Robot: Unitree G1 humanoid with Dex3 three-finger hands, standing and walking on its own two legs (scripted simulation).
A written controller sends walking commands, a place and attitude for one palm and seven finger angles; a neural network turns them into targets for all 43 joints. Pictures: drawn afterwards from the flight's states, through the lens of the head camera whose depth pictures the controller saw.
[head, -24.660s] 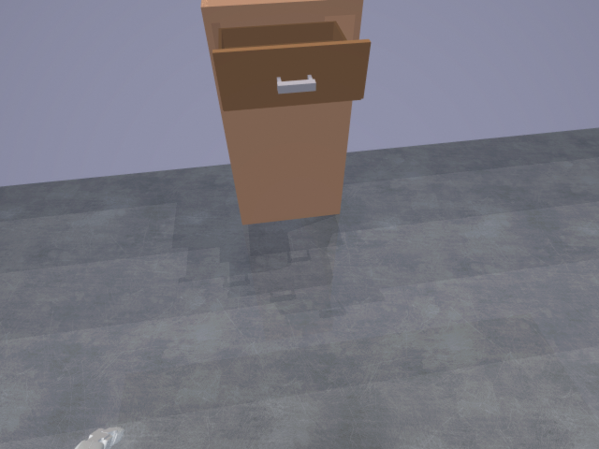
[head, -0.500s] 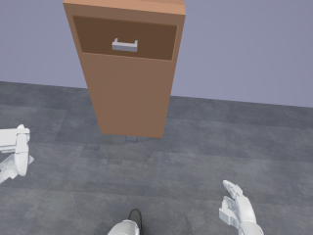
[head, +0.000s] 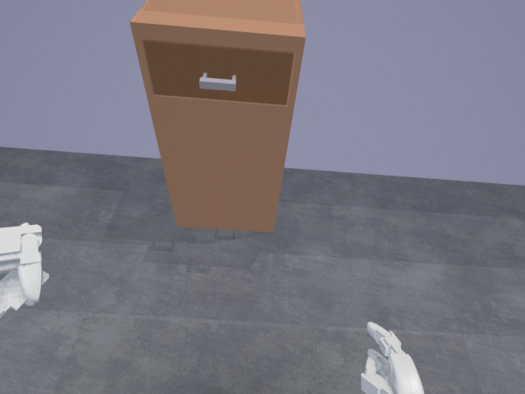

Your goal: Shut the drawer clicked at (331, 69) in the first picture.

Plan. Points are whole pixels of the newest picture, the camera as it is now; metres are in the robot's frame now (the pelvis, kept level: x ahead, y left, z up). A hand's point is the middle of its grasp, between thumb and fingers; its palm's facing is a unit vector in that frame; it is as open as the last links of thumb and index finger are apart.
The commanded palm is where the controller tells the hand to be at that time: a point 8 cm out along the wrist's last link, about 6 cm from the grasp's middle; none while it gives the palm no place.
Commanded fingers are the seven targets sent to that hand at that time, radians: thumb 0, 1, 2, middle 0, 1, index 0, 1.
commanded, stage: stop stepping back and stand still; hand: left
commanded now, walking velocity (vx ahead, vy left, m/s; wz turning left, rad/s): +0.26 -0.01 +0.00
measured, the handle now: (218, 80) +0.90 +0.15 +0.01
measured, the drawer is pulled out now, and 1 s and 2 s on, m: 0.00 0.00 0.00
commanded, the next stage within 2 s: let the arm hang, fingers relaxed in 0.46 s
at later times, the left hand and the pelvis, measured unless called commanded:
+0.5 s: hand (15, 313) +0.16 +0.24 +0.17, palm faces +0.42 -0.77 -0.48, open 3.2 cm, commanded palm +0.10 +0.28 +0.18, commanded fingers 0.00 0.90 0.90 -1.40 -1.60 -1.40 -1.60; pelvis -0.02 +0.00 -0.01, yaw +2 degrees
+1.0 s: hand out of the picture +0.00 +0.21 -0.17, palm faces +0.11 -0.96 -0.25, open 3.9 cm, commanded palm none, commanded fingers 0.00 0.90 0.90 -0.48 -0.60 -0.48 -0.60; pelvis -0.02 +0.00 +0.00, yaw +5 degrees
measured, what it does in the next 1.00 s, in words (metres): stands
